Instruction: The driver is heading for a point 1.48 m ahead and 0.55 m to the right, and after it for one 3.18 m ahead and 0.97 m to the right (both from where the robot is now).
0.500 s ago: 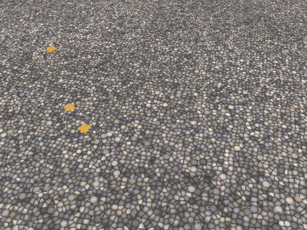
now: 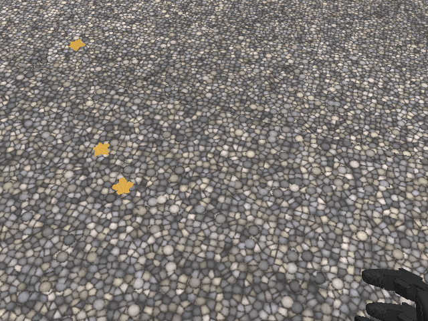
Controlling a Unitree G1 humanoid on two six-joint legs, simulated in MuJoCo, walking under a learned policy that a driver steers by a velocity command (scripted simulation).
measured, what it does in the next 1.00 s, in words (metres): walks ahead, turning right: right foot, then left foot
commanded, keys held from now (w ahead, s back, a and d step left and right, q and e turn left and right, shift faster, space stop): w+e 0.34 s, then e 0.66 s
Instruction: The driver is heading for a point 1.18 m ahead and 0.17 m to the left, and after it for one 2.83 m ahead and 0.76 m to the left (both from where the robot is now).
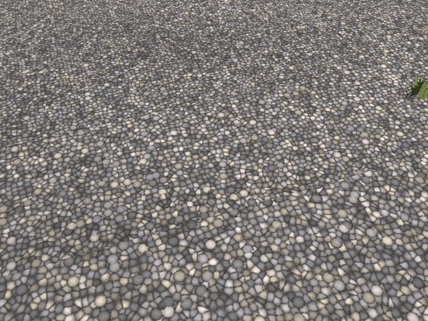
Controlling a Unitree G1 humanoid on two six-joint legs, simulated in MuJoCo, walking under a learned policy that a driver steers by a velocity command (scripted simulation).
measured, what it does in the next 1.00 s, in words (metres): walks ahead: right foot, then left foot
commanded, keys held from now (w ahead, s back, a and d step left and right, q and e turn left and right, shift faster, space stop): e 0.02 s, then w+e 0.06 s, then w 0.60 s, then w+q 0.32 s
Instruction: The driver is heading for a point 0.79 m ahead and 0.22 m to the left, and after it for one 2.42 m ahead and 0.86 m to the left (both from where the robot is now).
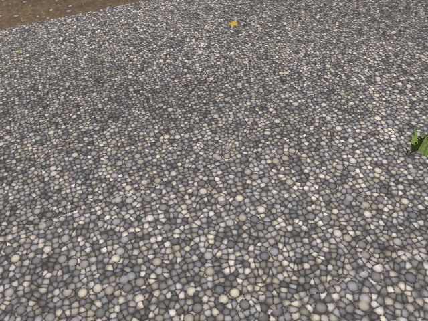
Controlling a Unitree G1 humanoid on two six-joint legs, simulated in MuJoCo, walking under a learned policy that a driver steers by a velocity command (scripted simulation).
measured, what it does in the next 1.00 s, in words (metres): goes down, turning left: right foot, then left foot 0.17 m lower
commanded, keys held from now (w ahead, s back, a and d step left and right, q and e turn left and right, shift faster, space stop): w+q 0.96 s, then w+e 0.02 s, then e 0.02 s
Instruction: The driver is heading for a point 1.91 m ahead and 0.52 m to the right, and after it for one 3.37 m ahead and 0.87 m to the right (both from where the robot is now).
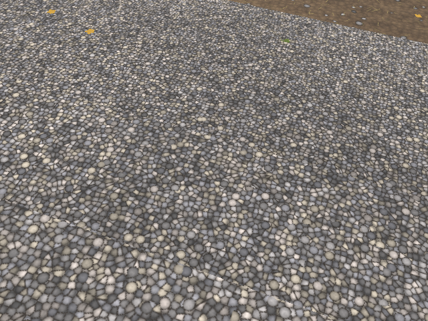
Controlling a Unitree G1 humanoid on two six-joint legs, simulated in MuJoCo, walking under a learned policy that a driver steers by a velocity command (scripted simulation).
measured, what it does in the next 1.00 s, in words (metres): walks ahead, turning right: right foot, then left foot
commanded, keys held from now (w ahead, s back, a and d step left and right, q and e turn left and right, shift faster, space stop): e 1.00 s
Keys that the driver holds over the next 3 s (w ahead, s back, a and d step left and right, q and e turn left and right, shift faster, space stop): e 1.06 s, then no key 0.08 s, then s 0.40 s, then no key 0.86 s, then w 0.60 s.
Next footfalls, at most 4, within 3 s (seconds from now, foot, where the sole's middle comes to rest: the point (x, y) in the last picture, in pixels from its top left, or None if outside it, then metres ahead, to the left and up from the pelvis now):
0.28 right None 0.31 -0.15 -0.77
0.62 left None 0.23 0.08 -0.77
1.12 right None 0.23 -0.19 -0.77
1.60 left None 0.30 0.02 -0.77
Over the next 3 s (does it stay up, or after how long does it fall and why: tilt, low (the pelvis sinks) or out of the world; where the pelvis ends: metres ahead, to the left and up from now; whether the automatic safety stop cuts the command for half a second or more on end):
stays up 0.39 -0.09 0.00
